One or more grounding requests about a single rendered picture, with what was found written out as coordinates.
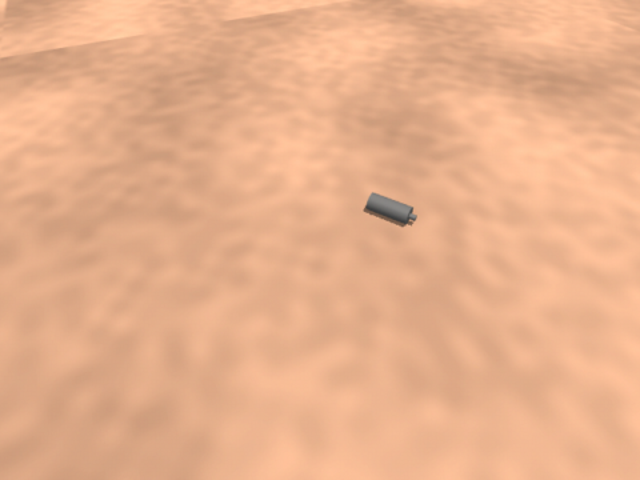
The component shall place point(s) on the bottle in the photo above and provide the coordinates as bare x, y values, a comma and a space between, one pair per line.
390, 208

